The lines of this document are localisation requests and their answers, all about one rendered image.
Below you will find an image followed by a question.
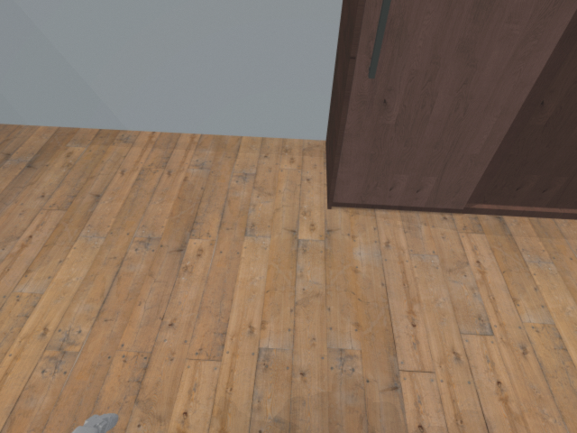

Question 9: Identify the wardrobe door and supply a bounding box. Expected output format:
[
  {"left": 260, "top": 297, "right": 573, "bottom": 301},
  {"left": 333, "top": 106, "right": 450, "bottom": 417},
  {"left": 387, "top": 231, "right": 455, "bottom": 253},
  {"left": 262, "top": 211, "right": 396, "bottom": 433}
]
[
  {"left": 467, "top": 10, "right": 577, "bottom": 208},
  {"left": 333, "top": 0, "right": 577, "bottom": 209}
]

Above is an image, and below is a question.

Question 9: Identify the left robot hand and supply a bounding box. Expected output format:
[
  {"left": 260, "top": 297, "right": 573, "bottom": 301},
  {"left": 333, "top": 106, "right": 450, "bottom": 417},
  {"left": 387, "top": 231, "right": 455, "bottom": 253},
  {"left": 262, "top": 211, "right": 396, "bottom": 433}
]
[{"left": 72, "top": 413, "right": 119, "bottom": 433}]

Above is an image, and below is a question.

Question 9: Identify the handle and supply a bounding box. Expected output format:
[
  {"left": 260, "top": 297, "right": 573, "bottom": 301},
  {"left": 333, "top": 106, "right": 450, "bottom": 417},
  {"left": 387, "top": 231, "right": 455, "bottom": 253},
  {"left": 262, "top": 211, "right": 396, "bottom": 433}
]
[{"left": 368, "top": 0, "right": 391, "bottom": 78}]

